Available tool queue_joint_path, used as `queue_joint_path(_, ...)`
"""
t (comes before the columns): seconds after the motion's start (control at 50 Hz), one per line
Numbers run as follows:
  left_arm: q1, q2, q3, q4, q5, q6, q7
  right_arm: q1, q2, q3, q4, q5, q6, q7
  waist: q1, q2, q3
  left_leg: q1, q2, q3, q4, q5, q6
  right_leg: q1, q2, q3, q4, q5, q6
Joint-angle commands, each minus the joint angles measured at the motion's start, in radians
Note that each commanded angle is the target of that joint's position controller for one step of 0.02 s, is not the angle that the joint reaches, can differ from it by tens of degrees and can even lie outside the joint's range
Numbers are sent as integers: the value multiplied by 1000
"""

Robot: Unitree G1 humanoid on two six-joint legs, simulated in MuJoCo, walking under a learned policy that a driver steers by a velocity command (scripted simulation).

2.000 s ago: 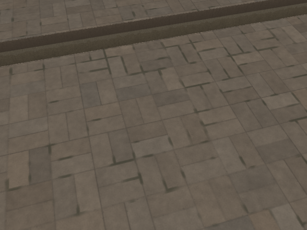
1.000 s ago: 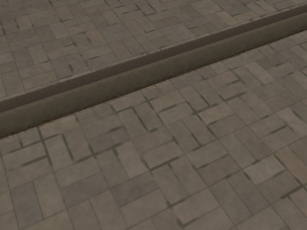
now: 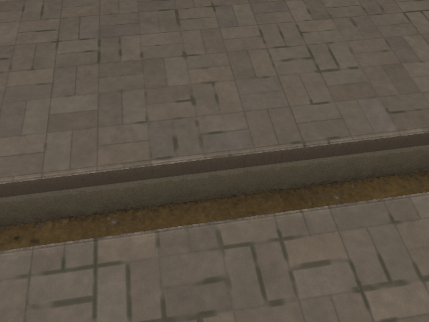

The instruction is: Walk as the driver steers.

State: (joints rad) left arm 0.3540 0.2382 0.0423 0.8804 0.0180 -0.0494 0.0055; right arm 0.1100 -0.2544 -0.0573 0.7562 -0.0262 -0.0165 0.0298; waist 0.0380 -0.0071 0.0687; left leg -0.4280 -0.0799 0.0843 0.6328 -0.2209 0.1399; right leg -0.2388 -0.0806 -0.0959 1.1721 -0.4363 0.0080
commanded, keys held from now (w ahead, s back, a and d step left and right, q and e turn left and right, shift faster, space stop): w+q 0.02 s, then e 0.98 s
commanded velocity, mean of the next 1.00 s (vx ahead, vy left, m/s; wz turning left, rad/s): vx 0.13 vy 0.00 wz -0.30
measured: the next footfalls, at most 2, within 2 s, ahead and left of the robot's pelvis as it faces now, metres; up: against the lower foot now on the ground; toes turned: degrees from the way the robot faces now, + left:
right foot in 0.44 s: +0.27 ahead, -0.09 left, +0.00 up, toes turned -5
left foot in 0.94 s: +0.25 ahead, +0.10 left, +0.00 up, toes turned -27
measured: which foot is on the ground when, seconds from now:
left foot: down 0.00-0.42, up 0.44-0.92, down 0.94-1.00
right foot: up 0.00-0.42, down 0.44-0.94, up 0.96-1.00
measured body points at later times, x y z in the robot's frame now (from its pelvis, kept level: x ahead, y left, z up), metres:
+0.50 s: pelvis +0.17 -0.02 +0.01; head +0.20 -0.03 +0.45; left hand +0.27 +0.23 -0.12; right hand +0.23 -0.28 -0.13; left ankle +0.09 +0.06 -0.66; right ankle +0.23 -0.08 -0.72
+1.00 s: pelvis +0.18 +0.02 +0.02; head +0.21 +0.03 +0.47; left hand +0.39 +0.24 -0.10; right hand +0.19 -0.28 -0.08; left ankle +0.21 +0.11 -0.72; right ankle +0.21 -0.08 -0.70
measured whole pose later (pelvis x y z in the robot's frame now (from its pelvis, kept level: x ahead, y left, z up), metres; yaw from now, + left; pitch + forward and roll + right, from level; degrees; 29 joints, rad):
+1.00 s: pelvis +0.18 +0.02 +0.02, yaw -23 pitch +1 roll +0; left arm 0.22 0.29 0.09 0.73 0.02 0.06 0.00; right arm 0.21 -0.27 -0.02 0.73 -0.03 0.03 -0.05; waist 0.02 -0.04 0.02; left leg -0.25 -0.05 -0.04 0.48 -0.24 0.05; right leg -0.44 0.18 0.19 0.68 -0.36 -0.01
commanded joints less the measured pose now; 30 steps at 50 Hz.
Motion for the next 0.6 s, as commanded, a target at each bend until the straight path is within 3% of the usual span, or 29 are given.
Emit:
queue_joint_path(0.02,-66,118,20,-127,-2,-38,0,199,-162,-52,13,18,-2,-31,-63,0,-84,422,313,-472,-354,273,172,-450,-34,111,94,103,-9)
queue_joint_path(0.04,-26,110,19,-112,13,-20,1,156,-124,-37,7,23,-11,-34,-18,-1,-65,338,278,-384,-357,445,147,-375,-44,110,53,103,0)
queue_joint_path(0.06,23,96,17,-87,20,3,0,138,-99,-26,-1,21,-24,-31,5,5,-86,295,265,-317,-353,603,133,-302,-43,104,27,101,5)
queue_joint_path(0.1,56,73,13,-68,14,28,-7,161,-91,-18,20,18,-48,-24,23,12,-104,258,241,-227,-352,828,110,-249,-22,82,-23,133,15)
queue_joint_path(0.22,-73,48,1,-77,-5,43,-8,205,-83,4,62,9,-44,-41,-25,79,-68,298,208,-62,-365,892,-1,-256,24,82,-291,337,-9)
queue_joint_path(0.26,-110,45,-3,-83,-5,43,-2,210,-83,9,71,7,-40,-53,-46,86,-60,334,223,-38,-354,886,-7,-241,41,73,-379,380,-21)
queue_joint_path(0.32,-122,60,0,-96,8,42,2,227,-97,6,87,12,-24,-73,-59,84,-59,409,265,-38,-289,895,10,-237,62,48,-441,317,-39)
queue_joint_path(0.4,-17,70,12,-82,13,35,9,183,-129,-7,79,17,3,-93,-18,72,-80,431,282,-44,-56,979,13,-141,118,18,-559,168,-100)
queue_joint_path(0.42,56,72,16,-70,16,26,13,157,-142,-13,74,23,8,-96,33,34,-108,385,250,-14,96,891,-16,-38,110,49,-688,325,-127)
queue_joint_path(0.44,134,161,41,-73,16,17,21,143,-141,-14,39,24,2,-96,69,-76,-181,214,150,37,388,515,-69,139,-52,285,-729,818,-205)
queue_joint_path(0.46,119,248,61,-76,-4,27,21,205,-41,3,3,24,14,-81,-13,-242,-226,-73,-74,9,655,-416,-120,283,-294,614,-725,1384,-404)
queue_joint_path(0.48,115,222,58,-79,-37,37,12,237,-40,12,26,-6,36,-77,-9,-117,-295,-43,10,-150,697,-411,-127,215,-301,605,-764,1158,-436)
queue_joint_path(0.5,29,178,52,-104,-20,50,14,182,-68,4,19,-1,43,-78,-18,-72,-167,-94,30,-147,722,-354,-137,106,-247,548,-798,903,-418)
queue_joint_path(0.52,-45,133,38,-122,-9,65,17,130,-89,-3,7,-2,42,-80,-34,-7,-84,-122,58,-146,656,-287,-143,21,-182,487,-845,710,-369)
queue_joint_path(0.54,-82,114,32,-135,-9,72,20,103,-103,-8,-6,-7,44,-79,-45,-9,-60,-122,73,-140,593,-234,-154,-14,-128,448,-867,618,-324)
queue_joint_path(0.56,-88,116,34,-139,-6,72,21,117,-95,-6,-3,-12,53,-73,-53,-41,-77,-91,70,-127,566,-197,-165,-33,-86,410,-871,602,-304)
queue_joint_path(0.6,-66,143,45,-140,-5,68,17,136,-71,0,-4,-6,65,-68,-54,-43,-122,-68,57,-119,511,-173,-185,-18,-58,395,-865,593,-283)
